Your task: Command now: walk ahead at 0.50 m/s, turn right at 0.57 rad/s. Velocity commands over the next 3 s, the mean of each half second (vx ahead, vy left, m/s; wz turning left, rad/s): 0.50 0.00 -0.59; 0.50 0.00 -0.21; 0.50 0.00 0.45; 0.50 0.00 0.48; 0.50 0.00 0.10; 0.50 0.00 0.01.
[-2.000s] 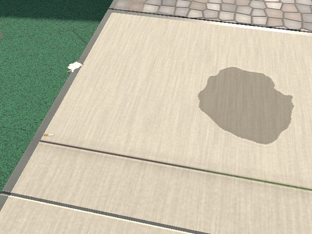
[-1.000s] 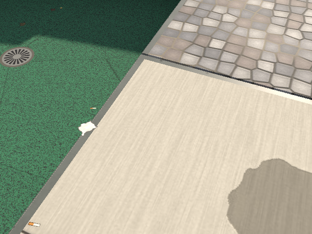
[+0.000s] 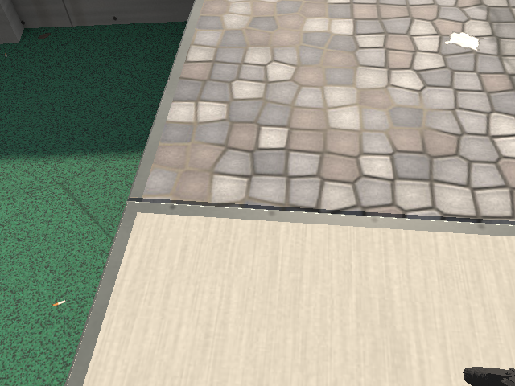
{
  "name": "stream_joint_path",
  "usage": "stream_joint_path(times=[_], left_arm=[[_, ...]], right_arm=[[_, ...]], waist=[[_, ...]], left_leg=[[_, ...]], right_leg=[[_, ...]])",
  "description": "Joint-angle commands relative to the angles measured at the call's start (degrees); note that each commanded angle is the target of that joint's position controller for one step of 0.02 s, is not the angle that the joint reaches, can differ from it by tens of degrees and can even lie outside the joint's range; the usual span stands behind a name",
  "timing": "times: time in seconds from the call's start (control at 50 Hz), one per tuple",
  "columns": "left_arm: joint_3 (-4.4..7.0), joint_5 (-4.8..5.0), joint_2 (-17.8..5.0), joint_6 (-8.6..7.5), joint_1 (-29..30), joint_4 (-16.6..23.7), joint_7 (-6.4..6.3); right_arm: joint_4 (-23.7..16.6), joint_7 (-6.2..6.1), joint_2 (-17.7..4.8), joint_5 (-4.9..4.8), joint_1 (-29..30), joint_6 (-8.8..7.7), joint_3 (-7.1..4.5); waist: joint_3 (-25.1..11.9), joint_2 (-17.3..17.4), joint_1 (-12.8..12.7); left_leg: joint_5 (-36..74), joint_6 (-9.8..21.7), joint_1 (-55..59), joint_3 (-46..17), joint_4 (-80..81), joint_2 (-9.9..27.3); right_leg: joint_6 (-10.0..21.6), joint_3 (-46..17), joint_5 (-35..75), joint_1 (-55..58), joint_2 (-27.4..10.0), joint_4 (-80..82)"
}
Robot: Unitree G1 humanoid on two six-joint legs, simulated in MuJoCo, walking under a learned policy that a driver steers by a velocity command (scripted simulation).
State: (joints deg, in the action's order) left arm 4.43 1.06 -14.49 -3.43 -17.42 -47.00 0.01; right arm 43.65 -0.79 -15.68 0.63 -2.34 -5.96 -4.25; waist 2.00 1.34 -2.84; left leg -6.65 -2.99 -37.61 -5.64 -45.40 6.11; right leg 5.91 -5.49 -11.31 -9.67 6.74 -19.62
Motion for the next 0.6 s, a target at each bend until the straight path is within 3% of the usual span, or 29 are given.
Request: stream_joint_path(times=[0.02, 0.08, 0.12, 0.16, 0.18, 0.2, 0.22, 0.24, 0.26, 0.28, 0.3, 0.32, 0.34, 0.4, 0.46, 0.52, 0.6], left_arm=[[2.51, 0.3, -10.08, -0.22, -0.45, 3.92, -0.76], [2.4, 0.64, -9.51, 0.35, -2.8, 3.41, -0.85], [2.41, 0.47, -9.46, 0.7, -2.84, 3.71, -1.18], [2.23, 0.17, -9.01, 0.91, -1.01, 4.75, -1.32], [1.38, -0.16, -6.74, 0.67, -0.04, 5.73, -1.08], [0.17, -1.51, -3.59, 0.39, -1.02, 7.15, -1.02], [-0.53, 0.91, -1.94, -0.37, -9.94, 8.7, -0.54], [0.5, 1.58, -8.33, -0.18, -8.38, 6.64, -0.77], [1.21, 1.17, -10.85, 0.15, -1.75, 7.94, -0.71], [1.21, 0.34, -9.94, 0.47, 1.54, 8.86, -0.64], [1.38, -0.26, -9.13, 0.53, 3.23, 9.84, -0.35], [1.34, 0.18, -7.91, 0.79, 2.41, 10.16, 0.08], [1.1, 0.3, -6.56, 1.25, 1.76, 10.29, 0.27], [0.71, 0.04, -5.28, 2.0, 4.23, 12.44, 0.27], [0.41, 0.0, -5.01, 1.99, 6.6, 13.08, 0.72], [-0.22, -0.05, -3.89, 1.32, 12.07, 14.11, 1.81], [-0.71, 0.17, -3.15, 0.93, 18.06, 16.42, 3.09]], right_arm=[[-4.51, 0.46, -2.2, -0.41, 5.06, -0.55, 0.02], [-6.09, 1.21, -4.02, -1.14, 7.58, -1.13, -0.28], [-6.27, 1.73, -5.76, -1.26, 6.72, -1.89, -0.78], [-4.76, 1.73, -7.46, -1.12, 0.16, -2.67, -1.63], [-3.59, 1.44, -9.61, -0.15, -6.86, -3.04, -2.47], [-2.88, 0.82, -13.06, 0.28, -16.69, -2.81, -3.26], [-0.53, 1.35, -16.44, 0.6, -19.37, -1.91, -4.09], [-2.48, 1.52, -9.88, -0.62, -17.03, -1.48, -2.76], [-3.06, 1.23, -6.4, -1.15, -14.3, -0.8, -1.75], [-3.4, 1.21, -5.75, -0.52, -11.44, -0.31, -1.22], [-3.01, 1.19, -4.96, -0.26, -9.65, -0.04, -0.95], [-2.74, 1.1, -4.47, 0.13, -8.92, -0.11, -0.7], [-2.37, 1.12, -4.12, -0.22, -9.14, -0.5, -0.68], [-1.27, 1.08, -6.51, -0.66, -10.19, -1.23, -1.52], [-0.76, 0.81, -8.03, -0.41, -10.62, -0.85, -2.0], [-0.24, 0.39, -9.12, -0.66, -11.97, -0.07, -2.18], [1.17, 0.41, -10.92, -1.66, -15.88, 1.19, -2.61]], waist=[[-2.21, -5.94, -0.93], [-2.47, -6.87, -1.84], [-2.81, -7.8, -0.84], [-4.74, -9.21, 3.19], [-10.2, -7.87, 6.67], [-19.26, 0.14, 9.54], [-23.5, 21.75, 4.28], [-17.48, 12.24, 6.28], [-10.5, 5.92, 7.75], [-6.73, 1.23, 6.5], [-3.76, 1.52, 5.25], [-3.05, 3.43, 3.81], [-2.85, 4.45, 3.55], [-2.06, 3.58, 3.5], [-1.98, 2.78, 3.96], [-0.45, 2.51, 6.14], [2.02, 2.25, 7.98]], left_leg=[[11.19, -0.79, 8.71, 4.3, 11.19, -4.99], [10.42, 0.02, 9.21, 2.59, 16.28, -6.03], [6.3, 1.34, 10.22, 1.68, 18.32, -6.24], [4.27, 3.77, 18.5, 2.77, 21.14, -6.63], [4.34, 6.5, 30.39, -0.03, 19.9, -2.63], [2.2, 9.76, 46.46, -11.5, 18.57, 7.98], [-11.7, 19.34, 59.85, -40.13, 25.38, 19.18], [-24.19, 17.43, 55.83, -39.47, 27.59, 17.8], [-23.15, 14.56, 48.57, -28.93, 28.04, 15.11], [-15.03, 13.51, 40.87, -22.1, 29.07, 12.83], [-9.18, 13.39, 35.24, -17.01, 30.3, 10.84], [-5.87, 12.88, 31.62, -12.57, 31.74, 9.28], [-4.15, 13.03, 30.08, -9.72, 33.21, 8.78], [3.2, 14.49, 30.0, -3.45, 35.83, 9.37], [8.72, 13.91, 32.28, 2.89, 36.24, 9.16], [9.52, 11.87, 33.05, 9.09, 35.99, 7.66], [10.49, 10.78, 37.23, 11.56, 34.9, 9.56]], right_leg=[[6.75, -7.76, 12.88, -6.38, -10.23, 5.14], [6.01, -12.56, 8.63, -1.72, -12.27, 1.44], [5.43, -16.49, 7.91, 2.03, -13.98, -2.16], [3.79, -17.62, 12.2, 2.25, -12.94, -7.77], [1.86, -14.98, 13.45, -1.3, -10.03, -17.22], [-0.73, -8.35, -0.77, -10.35, -5.1, -34.24], [-3.56, -4.1, -24.61, -31.0, -0.61, -50.32], [-4.28, -5.81, -21.21, -36.81, -5.74, -57.08], [-4.57, -3.73, -15.72, -38.07, -7.42, -58.01], [-4.81, -2.34, -12.1, -35.55, -9.2, -56.72], [-4.82, -2.36, -9.84, -34.18, -10.88, -53.81], [-4.65, -2.12, -8.63, -31.41, -12.37, -52.07], [-4.81, -1.47, -8.07, -30.41, -12.95, -50.48], [-5.86, -0.87, -4.58, -33.04, -13.94, -45.87], [-6.76, -0.08, 3.02, -34.35, -14.17, -38.83], [-6.43, 3.01, 11.16, -31.62, -13.25, -28.45], [-4.59, 5.93, 8.8, -29.52, -11.59, -19.73]])
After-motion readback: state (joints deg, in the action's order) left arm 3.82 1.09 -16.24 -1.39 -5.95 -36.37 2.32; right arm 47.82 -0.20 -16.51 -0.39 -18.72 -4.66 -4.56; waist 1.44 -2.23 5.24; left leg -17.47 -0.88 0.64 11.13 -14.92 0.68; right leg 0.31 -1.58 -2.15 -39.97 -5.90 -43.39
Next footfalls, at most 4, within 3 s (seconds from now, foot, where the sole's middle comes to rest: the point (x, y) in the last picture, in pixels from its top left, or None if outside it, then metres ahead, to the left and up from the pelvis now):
0.18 left None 0.30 0.15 -0.78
0.70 right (373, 377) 0.49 -0.21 -0.78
1.26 left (325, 249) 0.86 -0.10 -0.78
1.72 right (396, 188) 1.10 -0.34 -0.78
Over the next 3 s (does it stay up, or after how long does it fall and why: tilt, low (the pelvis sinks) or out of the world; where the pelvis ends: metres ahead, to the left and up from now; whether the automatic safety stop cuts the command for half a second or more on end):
stays up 1.60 -0.15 0.00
